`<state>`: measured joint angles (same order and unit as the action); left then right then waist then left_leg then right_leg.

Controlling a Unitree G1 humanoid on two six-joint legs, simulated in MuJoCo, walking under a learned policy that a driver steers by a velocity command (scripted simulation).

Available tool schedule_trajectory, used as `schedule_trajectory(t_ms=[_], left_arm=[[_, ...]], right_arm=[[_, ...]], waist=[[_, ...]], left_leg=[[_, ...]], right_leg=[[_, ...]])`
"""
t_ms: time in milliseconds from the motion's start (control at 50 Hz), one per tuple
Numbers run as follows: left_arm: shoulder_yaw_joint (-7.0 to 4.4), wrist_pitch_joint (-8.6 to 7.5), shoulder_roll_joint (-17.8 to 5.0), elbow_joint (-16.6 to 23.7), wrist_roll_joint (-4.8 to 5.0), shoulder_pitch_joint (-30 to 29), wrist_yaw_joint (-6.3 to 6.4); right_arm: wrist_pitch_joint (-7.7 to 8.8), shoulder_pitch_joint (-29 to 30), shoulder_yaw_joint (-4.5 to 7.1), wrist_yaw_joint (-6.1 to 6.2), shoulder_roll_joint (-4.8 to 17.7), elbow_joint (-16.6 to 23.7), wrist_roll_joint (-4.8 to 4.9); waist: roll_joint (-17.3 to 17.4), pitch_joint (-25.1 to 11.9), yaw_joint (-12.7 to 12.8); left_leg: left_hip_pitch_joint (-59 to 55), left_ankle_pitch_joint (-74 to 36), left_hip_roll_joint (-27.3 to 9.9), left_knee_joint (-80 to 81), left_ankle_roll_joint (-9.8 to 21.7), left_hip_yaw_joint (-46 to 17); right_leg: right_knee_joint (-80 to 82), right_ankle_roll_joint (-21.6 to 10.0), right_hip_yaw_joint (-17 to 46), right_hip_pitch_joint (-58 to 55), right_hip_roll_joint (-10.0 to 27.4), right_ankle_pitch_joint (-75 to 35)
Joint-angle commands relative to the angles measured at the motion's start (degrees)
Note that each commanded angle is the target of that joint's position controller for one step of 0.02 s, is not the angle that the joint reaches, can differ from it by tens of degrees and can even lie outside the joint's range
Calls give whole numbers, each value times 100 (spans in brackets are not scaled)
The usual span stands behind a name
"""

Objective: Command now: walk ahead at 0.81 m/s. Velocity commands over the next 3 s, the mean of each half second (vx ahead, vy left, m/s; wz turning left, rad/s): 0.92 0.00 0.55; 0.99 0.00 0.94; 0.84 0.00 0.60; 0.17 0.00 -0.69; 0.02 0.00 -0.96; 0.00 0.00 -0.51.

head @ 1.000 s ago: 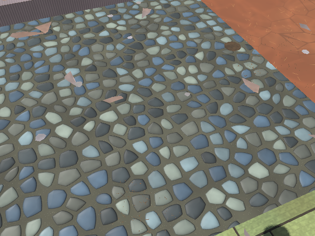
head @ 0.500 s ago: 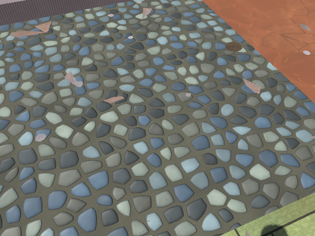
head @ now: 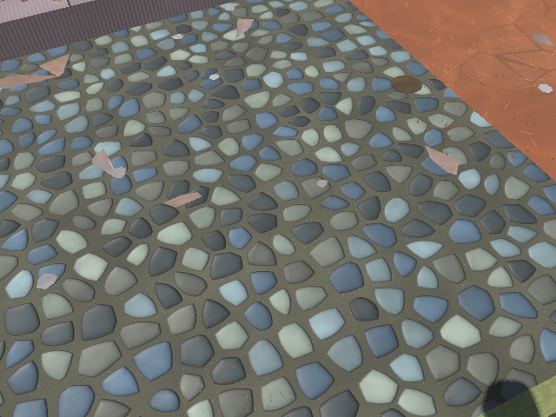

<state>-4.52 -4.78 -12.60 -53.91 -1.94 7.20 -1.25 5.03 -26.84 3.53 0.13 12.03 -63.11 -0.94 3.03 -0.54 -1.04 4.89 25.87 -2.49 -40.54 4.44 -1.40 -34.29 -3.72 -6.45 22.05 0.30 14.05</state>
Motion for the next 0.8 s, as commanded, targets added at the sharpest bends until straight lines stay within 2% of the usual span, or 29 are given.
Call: schedule_trajectory(t_ms=[20,40,60,80,100,160,220,260,300,340,360,380,400,420,440,460,480,500,520,540,560,580,620,660,700,740,760,780,800], left_arm=[[-161,31,-894,-329,-76,1725,75],[-113,-20,-701,-187,-28,1327,43],[-74,-72,-642,-186,20,1227,40],[-5,-126,-473,-221,43,1165,59],[37,-170,-374,-274,45,1226,85],[75,-268,-324,-379,55,1577,107],[131,-343,-239,-385,38,1800,105],[178,-372,-188,-450,58,2020,171],[201,-376,-261,-490,99,2107,259],[171,-365,-550,-467,90,2172,380],[121,-321,-753,-441,73,2176,475],[53,-246,-963,-370,43,2067,546],[-26,-160,-1153,-237,1,1797,566],[-90,-83,-1275,-62,-47,1396,526],[-136,-33,-1227,22,-18,1032,402],[107,-164,-257,392,-97,612,235],[177,-303,-147,1128,156,714,162],[209,-446,-457,1193,46,478,126],[181,-487,-619,1164,41,455,99],[196,-430,-593,1157,-55,399,110],[233,-292,-534,1152,-195,481,101],[268,-139,-483,1175,-267,510,72],[331,18,-465,1480,-275,-5,29],[391,31,-464,1841,-181,-769,-15],[463,21,-355,2045,-77,-1215,-48],[476,15,-397,2194,9,-1427,-30],[469,6,-456,2265,29,-1464,-9],[437,-8,-558,2268,32,-1317,23],[356,-23,-760,2204,37,-981,76]], right_arm=[[206,1066,9,-153,288,1046,-24],[199,1089,8,-214,348,1013,7],[158,955,9,-252,249,981,-6],[66,885,7,-278,189,989,-88],[-35,895,0,-320,128,1017,-111],[-222,1400,1,-356,122,1198,-23],[-237,2199,-35,-374,128,1499,51],[-216,2693,-70,-394,128,1717,26],[-192,2988,-128,-409,79,1903,8],[-203,2889,-119,-391,216,1947,13],[-230,2614,-82,-378,365,1900,20],[-262,2041,-19,-363,561,1784,34],[-300,1069,90,-338,825,1552,40],[-336,-190,255,-279,1150,1192,40],[-331,-711,415,-204,1315,1024,101],[-366,7,430,-155,1387,1020,124],[-400,354,450,-192,1734,1209,-57],[-387,317,415,-136,1395,1246,-88],[-347,426,346,-90,1073,1214,-99],[-281,630,307,-57,999,1227,-96],[-183,769,276,-1,1022,1314,-51],[-94,834,212,30,932,1330,8],[57,790,200,13,1060,1396,89],[110,552,224,-3,1134,1417,92],[93,250,285,-57,1224,1397,117],[64,27,339,-97,1334,1405,145],[54,42,356,-91,1366,1431,146],[53,140,368,-70,1401,1479,148],[65,212,392,-49,1504,1522,141]], waist=[[-1290,151,560],[-552,198,397],[-507,211,189],[-624,331,35],[-729,461,-24],[-496,821,32],[-502,1047,175],[-437,1171,238],[-440,1167,194],[-702,785,33],[-899,507,-177],[-1090,162,-524],[-1226,-301,-1022],[-1207,-792,-1583],[-690,-822,-1882],[710,-256,-1066],[969,-1019,-522],[-67,-753,-565],[-759,-137,-305],[-1103,222,2],[-1181,354,217],[-1172,502,374],[-990,773,348],[-705,924,99],[-354,756,-216],[-60,499,-459],[38,426,-464],[73,270,-362],[137,-38,-192]], left_leg=[[4558,-724,142,-3713,474,-368],[4302,-1304,-158,-3578,464,-419],[3998,-1473,-293,-3297,414,-409],[3845,-1547,-376,-3155,307,-403],[3842,-1645,-405,-3163,220,-369],[4303,-2259,-299,-3037,145,-182],[4244,-2863,-141,-2185,197,271],[4284,-2970,-102,-1515,269,660],[3871,-2978,35,-657,390,1100],[3053,-2889,471,-183,587,1531],[2704,-2723,684,-102,676,1639],[2152,-2431,862,-63,779,1649],[1240,-2054,986,-124,909,1565],[44,-1570,945,88,1143,1183],[-928,-1404,645,829,1451,535],[-1454,-1518,-71,398,1598,-942],[-2560,-580,-946,1595,2740,-3857],[-2249,506,-1230,2642,2432,-4469],[-1356,526,-1143,2942,2143,-4103],[-519,-43,-907,2997,1909,-3610],[103,-492,-643,2987,1806,-3163],[691,-725,-421,3037,1737,-2793],[1569,-1336,-26,3219,1651,-2251],[1880,-2474,280,3233,1466,-1870],[1545,-3527,447,3054,1181,-1692],[818,-4379,330,2894,1024,-1802],[507,-4700,270,2726,945,-1829],[290,-5186,267,2429,805,-1828],[64,-5886,241,1919,654,-1905]], right_leg=[[2593,-661,4530,-3010,2082,4007],[2487,-559,3595,-2481,1920,3086],[2645,-416,2914,-2096,1702,2586],[2800,-254,2402,-1783,1524,2221],[2903,-166,2011,-1612,1440,1873],[3061,121,896,-1563,1182,430],[3275,246,-6,-1500,936,-928],[3314,261,-389,-1832,912,-2031],[3219,370,-767,-2157,916,-3574],[2568,483,-991,-2621,1040,-6429],[2004,533,-1045,-2937,1137,-7572],[1152,549,-1041,-3097,1243,-8371],[-69,486,-952,-2973,1349,-8788],[-1691,356,-765,-2492,1427,-8387],[-4036,228,-803,-1484,833,-5268],[-5860,135,-316,936,-161,985],[-6687,338,929,2778,-411,1252],[-6070,193,1282,3101,-29,799],[-5419,185,1261,2903,223,495],[-4983,277,1214,2540,393,460],[-4711,408,1222,2213,522,476],[-4417,544,1158,1979,668,481],[-3412,756,870,1677,802,266],[-2158,831,615,1309,716,-615],[-1010,708,477,889,451,-1570],[-363,569,404,701,188,-1942],[-35,505,454,565,114,-1941],[312,446,505,164,0,-1864],[475,400,570,-408,-153,-1671]])
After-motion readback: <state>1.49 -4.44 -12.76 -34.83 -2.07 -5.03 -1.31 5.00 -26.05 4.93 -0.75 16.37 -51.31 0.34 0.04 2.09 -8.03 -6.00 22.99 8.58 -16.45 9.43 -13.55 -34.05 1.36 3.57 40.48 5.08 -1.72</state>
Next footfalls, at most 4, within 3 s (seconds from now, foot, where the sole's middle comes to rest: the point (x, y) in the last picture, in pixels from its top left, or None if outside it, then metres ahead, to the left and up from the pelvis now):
0.44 left None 0.50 0.04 -0.76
0.86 right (267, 254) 0.97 0.08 -0.76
1.32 left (120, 232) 1.08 0.53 -0.76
1.74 right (86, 180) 1.31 0.69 -0.76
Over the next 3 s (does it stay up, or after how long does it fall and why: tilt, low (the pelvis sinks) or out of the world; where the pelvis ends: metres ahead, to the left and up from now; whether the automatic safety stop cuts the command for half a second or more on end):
stays up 1.19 0.71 0.02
